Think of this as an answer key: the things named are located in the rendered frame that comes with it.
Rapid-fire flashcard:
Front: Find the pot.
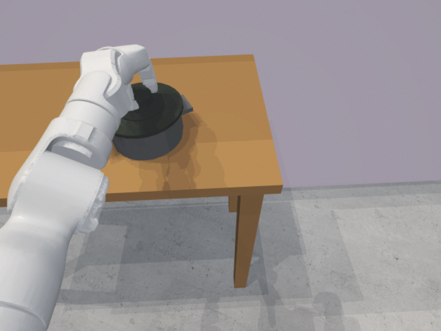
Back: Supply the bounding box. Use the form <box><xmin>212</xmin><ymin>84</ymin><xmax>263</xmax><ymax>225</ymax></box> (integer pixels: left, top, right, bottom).
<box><xmin>112</xmin><ymin>94</ymin><xmax>193</xmax><ymax>161</ymax></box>

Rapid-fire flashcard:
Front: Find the robot left forearm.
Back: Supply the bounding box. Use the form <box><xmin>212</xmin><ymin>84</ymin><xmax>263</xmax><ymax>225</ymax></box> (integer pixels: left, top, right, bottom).
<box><xmin>7</xmin><ymin>46</ymin><xmax>134</xmax><ymax>215</ymax></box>

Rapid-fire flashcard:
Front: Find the left robot hand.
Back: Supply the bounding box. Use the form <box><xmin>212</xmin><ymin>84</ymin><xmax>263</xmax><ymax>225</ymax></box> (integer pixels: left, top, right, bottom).
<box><xmin>115</xmin><ymin>44</ymin><xmax>158</xmax><ymax>111</ymax></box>

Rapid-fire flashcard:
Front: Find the knob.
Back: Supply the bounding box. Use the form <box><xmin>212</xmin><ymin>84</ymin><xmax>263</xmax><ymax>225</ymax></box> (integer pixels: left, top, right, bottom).
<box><xmin>132</xmin><ymin>86</ymin><xmax>153</xmax><ymax>110</ymax></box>

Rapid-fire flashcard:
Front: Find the table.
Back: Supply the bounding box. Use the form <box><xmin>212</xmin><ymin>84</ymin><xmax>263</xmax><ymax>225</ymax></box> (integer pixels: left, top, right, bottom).
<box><xmin>0</xmin><ymin>54</ymin><xmax>283</xmax><ymax>288</ymax></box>

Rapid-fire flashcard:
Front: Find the left robot upper arm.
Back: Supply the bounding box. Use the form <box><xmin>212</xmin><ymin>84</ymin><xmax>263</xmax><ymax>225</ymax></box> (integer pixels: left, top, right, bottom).
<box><xmin>0</xmin><ymin>150</ymin><xmax>110</xmax><ymax>331</ymax></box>

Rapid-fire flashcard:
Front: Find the lid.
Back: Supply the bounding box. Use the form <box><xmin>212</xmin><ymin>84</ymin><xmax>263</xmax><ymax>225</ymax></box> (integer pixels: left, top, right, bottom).
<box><xmin>115</xmin><ymin>83</ymin><xmax>183</xmax><ymax>139</ymax></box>

